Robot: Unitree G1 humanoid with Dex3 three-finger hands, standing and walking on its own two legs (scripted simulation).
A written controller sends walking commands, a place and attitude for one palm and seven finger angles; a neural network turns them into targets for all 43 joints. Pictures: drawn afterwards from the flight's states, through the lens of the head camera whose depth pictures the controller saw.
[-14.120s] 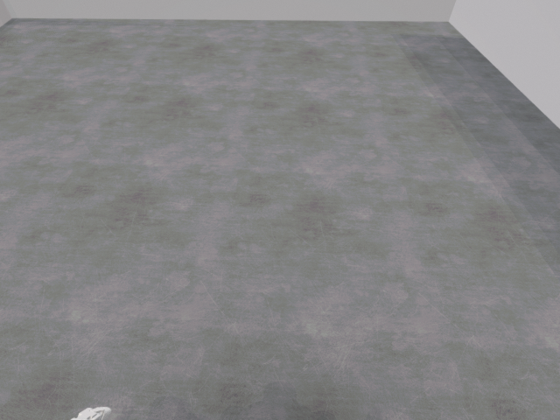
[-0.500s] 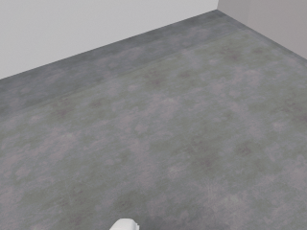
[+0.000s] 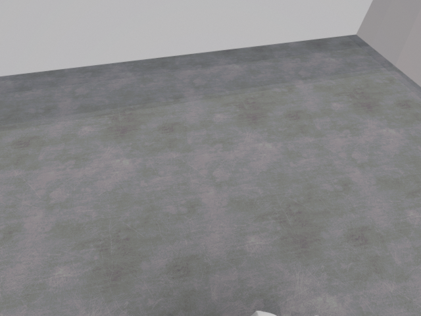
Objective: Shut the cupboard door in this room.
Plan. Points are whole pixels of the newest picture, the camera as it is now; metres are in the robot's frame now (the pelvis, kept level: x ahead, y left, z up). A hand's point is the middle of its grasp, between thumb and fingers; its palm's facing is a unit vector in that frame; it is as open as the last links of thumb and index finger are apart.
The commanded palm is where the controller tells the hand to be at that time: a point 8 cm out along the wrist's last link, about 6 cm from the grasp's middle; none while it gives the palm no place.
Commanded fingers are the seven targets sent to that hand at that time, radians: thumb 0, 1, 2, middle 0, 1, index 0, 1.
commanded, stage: turn or walk to find it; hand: left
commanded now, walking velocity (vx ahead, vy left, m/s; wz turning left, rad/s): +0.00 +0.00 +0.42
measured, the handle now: out of the picture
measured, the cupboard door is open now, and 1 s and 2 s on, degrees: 91 91 91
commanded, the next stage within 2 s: none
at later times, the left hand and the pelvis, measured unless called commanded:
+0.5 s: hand out of the picture -0.02 +0.17 -0.17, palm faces +0.24 -0.94 -0.24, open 7.3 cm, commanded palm none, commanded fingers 0.00 0.90 0.90 -0.20 -0.30 -0.20 -0.30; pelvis -0.02 -0.03 +0.00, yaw +14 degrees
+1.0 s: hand out of the picture -0.05 +0.22 -0.16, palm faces +0.42 -0.87 -0.24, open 7.4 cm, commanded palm none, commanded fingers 0.00 0.90 0.90 -0.20 -0.30 -0.20 -0.30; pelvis -0.05 -0.01 +0.00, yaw +25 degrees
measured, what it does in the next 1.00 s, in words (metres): steps on the spot, turning left: right foot, then left foot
